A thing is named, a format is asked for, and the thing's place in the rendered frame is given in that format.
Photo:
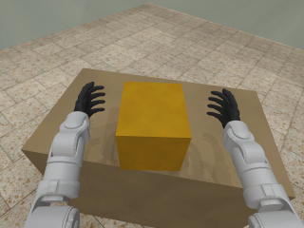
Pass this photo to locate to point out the carton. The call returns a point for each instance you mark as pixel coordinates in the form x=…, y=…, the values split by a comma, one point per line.
x=153, y=131

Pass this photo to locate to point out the pedestal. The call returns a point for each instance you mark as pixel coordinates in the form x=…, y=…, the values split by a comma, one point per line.
x=205, y=193

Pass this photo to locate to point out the robot left hand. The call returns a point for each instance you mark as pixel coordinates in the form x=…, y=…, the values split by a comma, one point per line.
x=84, y=104

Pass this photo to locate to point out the right robot upper arm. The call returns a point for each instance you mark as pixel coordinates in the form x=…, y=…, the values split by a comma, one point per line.
x=274, y=219

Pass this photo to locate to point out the left robot forearm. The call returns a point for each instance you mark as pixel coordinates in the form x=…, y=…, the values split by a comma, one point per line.
x=61, y=179

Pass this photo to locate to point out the robot right hand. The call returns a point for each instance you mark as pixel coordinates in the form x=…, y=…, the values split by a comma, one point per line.
x=229, y=110

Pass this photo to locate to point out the right robot forearm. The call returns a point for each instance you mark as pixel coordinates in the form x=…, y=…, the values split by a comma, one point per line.
x=261, y=189

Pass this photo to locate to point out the left robot upper arm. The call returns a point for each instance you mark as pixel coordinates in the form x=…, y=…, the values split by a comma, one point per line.
x=54, y=217

